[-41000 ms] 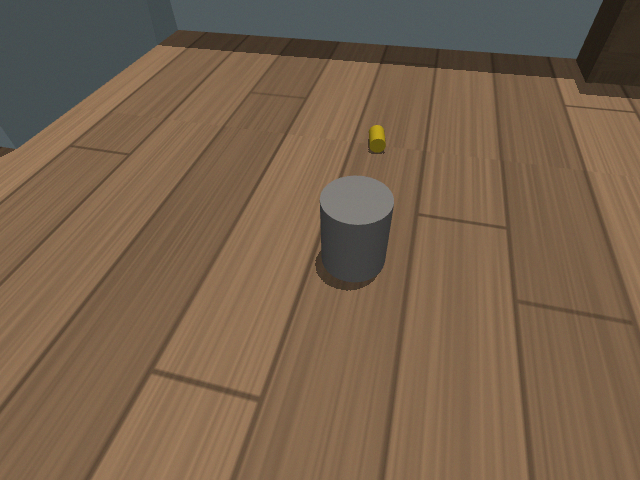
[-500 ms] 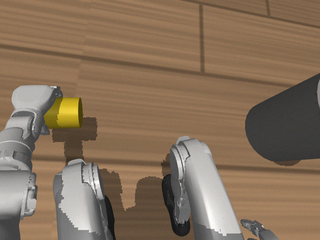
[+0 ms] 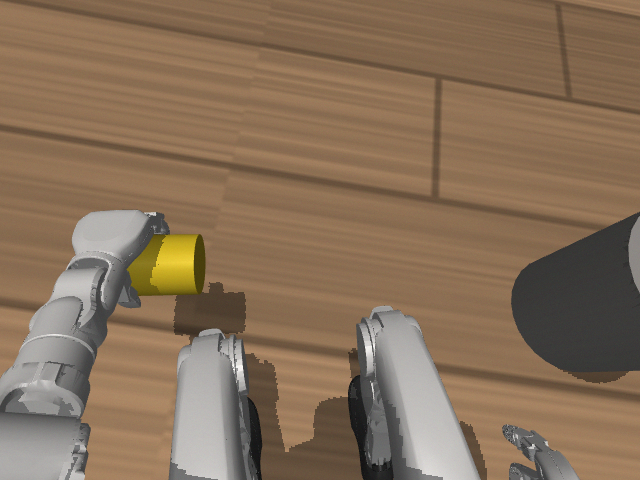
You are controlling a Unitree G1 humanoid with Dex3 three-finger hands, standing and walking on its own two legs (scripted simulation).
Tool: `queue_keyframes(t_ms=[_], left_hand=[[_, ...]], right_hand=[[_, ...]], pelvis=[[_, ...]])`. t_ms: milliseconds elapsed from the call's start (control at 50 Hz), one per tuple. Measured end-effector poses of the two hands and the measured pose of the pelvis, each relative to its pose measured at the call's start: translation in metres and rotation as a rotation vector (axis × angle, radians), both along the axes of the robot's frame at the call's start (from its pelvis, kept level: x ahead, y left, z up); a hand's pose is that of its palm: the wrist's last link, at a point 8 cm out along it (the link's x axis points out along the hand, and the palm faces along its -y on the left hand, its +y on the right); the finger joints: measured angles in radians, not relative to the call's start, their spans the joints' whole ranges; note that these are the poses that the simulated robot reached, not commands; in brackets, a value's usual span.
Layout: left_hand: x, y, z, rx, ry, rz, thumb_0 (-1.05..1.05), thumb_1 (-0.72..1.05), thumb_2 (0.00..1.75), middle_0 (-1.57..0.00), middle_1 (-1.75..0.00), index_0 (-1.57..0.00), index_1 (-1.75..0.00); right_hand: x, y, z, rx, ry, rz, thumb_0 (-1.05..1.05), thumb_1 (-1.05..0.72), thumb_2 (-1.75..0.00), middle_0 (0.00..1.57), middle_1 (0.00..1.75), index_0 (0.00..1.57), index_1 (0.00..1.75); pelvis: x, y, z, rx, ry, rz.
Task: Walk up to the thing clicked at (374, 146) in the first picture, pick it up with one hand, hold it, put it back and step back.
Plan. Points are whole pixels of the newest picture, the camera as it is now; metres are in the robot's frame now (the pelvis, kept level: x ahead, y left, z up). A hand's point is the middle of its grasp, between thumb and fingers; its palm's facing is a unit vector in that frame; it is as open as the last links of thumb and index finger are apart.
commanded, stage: lift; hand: left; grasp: from above
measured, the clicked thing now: (150, 264) +0.42 +0.21 -0.15
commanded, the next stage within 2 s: hold in 1.06 s
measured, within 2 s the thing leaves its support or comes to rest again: neither
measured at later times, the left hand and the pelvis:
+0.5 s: hand (13, 246) +0.37 +0.24 +0.10, palm faces -0.49 -0.05 -0.87, open 11.2 cm; pelvis +0.03 +0.01 +0.18, yaw +1 degrees
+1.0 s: hand out of the picture +0.37 +0.24 +0.20, palm faces -0.47 -0.04 -0.88, open 11.2 cm; pelvis +0.05 +0.01 +0.28, yaw +1 degrees
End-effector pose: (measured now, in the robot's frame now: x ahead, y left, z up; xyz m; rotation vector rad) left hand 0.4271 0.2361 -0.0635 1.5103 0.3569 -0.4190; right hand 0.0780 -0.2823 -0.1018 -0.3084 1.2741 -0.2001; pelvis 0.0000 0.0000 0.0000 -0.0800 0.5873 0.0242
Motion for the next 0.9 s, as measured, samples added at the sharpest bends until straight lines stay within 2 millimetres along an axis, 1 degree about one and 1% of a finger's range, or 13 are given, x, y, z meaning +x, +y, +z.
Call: queue_keyframes(t_ms=[100,220,360,440,540,640,760,900], left_hand=[[-0.013,0.002,0.042,-0.004,-0.03,0.007,0.0,-0.2,0.55,-0.72,-0.36,-0.74,-0.39],[-0.025,0.004,0.099,0.002,-0.04,0.034,-0.01,-0.21,0.58,-0.73,-0.36,-0.74,-0.39],[-0.04,0.004,0.169,-0.01,-0.02,0.046,-0.01,-0.22,0.6,-0.73,-0.37,-0.74,-0.4],[-0.046,0.007,0.201,-0.013,0.001,0.052,-0.01,-0.23,0.6,-0.73,-0.37,-0.74,-0.41],[-0.052,0.01,0.231,-0.008,0.019,0.049,-0.01,-0.22,0.6,-0.72,-0.38,-0.73,-0.42],[-0.058,0.009,0.255,0.001,0.024,0.035,-0.01,-0.21,0.59,-0.71,-0.39,-0.72,-0.42],[-0.059,0.004,0.28,0.006,0.01,0.027,-0.01,-0.2,0.58,-0.7,-0.39,-0.71,-0.43],[-0.053,0.003,0.31,0.011,-0.016,0.049,-0.01,-0.19,0.57,-0.7,-0.38,-0.71,-0.42]], right_hand=[[0.019,0.0,0.029,-0.009,-0.057,-0.002,0.0,-0.9,-0.9,0.2,0.3,0.2,0.3],[0.037,0.005,0.07,-0.006,-0.119,-0.018,0.0,-0.9,-0.9,0.2,0.3,0.2,0.3],[0.047,0.017,0.125,0.006,-0.163,-0.047,0.0,-0.9,-0.9,0.2,0.3,0.2,0.3],[0.048,0.023,0.157,0.011,-0.177,-0.056,0.0,-0.9,-0.9,0.2,0.3,0.2,0.3],[0.047,0.026,0.19,0.01,-0.189,-0.066,0.0,-0.9,-0.9,0.2,0.3,0.2,0.3],[0.045,0.028,0.216,0.013,-0.191,-0.07,0.0,-0.9,-0.9,0.2,0.3,0.2,0.3],[0.045,0.028,0.239,0.022,-0.19,-0.069,0.0,-0.9,-0.9,0.2,0.3,0.2,0.3],[0.049,0.029,0.26,0.039,-0.197,-0.07,0.0,-0.9,-0.9,0.2,0.3,0.2,0.3]], pelvis=[[0.002,0.0,0.03,0.009,-0.025,0.004],[0.006,0.0,0.072,0.018,-0.069,0.006],[0.016,0.003,0.13,0.028,-0.142,0.006],[0.022,0.005,0.161,0.033,-0.188,0.007],[0.029,0.007,0.193,0.035,-0.236,0.006],[0.036,0.009,0.219,0.036,-0.281,0.006],[0.042,0.011,0.244,0.043,-0.33,0.004],[0.049,0.01,0.267,0.054,-0.375,0.0]])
